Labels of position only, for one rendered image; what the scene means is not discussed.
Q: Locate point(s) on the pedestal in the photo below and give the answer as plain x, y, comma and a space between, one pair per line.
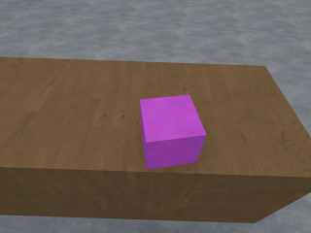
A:
71, 142

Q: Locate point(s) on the carton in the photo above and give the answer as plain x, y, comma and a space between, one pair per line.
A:
172, 131

